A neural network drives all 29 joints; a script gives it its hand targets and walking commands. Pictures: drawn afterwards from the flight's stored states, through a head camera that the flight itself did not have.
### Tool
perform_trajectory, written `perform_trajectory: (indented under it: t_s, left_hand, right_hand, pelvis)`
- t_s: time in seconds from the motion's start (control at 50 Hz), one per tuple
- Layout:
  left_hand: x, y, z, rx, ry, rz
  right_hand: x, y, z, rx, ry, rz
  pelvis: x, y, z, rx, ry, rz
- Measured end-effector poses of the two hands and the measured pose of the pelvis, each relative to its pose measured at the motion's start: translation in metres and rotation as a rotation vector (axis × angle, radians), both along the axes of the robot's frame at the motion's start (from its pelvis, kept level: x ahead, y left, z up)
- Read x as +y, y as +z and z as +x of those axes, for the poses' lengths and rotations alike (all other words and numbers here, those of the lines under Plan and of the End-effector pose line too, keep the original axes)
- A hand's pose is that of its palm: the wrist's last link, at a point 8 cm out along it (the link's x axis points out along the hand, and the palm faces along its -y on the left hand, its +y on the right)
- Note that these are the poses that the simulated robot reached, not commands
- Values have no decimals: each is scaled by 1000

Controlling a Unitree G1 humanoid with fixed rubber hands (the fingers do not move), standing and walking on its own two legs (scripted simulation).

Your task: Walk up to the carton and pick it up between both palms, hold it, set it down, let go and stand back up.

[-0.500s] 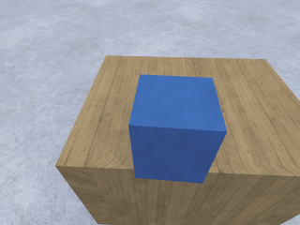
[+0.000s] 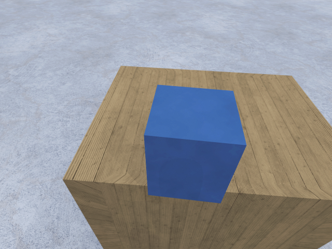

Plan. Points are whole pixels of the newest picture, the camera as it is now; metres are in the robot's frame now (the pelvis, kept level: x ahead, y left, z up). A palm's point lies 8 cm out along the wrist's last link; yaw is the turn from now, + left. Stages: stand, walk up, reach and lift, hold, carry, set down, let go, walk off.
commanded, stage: stand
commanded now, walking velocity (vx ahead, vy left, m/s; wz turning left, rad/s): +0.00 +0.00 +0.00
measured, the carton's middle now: (189, 144) +0.41 -0.02 +0.05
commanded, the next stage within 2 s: none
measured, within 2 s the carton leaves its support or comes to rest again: neither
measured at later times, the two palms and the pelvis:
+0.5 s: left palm out of the picture -0.02 +0.20 -0.15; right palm out of the picture +0.00 -0.21 -0.14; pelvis +0.02 -0.01 +0.00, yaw +1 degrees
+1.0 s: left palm out of the picture -0.01 +0.19 -0.15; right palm out of the picture +0.03 -0.22 -0.14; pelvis +0.03 -0.02 +0.00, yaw +2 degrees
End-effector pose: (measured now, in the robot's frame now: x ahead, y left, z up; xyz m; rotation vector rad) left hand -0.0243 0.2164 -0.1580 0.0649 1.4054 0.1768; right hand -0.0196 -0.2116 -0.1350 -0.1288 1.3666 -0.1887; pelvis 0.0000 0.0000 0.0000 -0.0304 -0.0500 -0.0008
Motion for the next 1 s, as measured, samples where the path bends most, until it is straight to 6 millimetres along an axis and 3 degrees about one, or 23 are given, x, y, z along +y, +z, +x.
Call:
perform_trajectory:
  t_s: [0.12, 0.3, 0.54, 1.0]
  left_hand:
    - [-7, 6, -1, 10, -2, 2]
    - [-17, 8, -15, 61, 16, 19]
    - [-20, 3, 6, 47, 16, 4]
    - [-22, 6, 16, 61, 28, 17]
  right_hand:
    - [7, -2, -6, 35, -17, 33]
    - [-2, -8, 4, 43, 4, 41]
    - [-2, -5, 18, 63, 19, 22]
    - [-13, -8, 52, 43, 46, 9]
  pelvis:
    - [-6, 4, 0, 8, 4, 6]
    - [-12, 3, 6, 2, 11, 0]
    - [-13, 2, 16, -4, 17, 9]
    - [-16, 1, 29, -3, 30, 15]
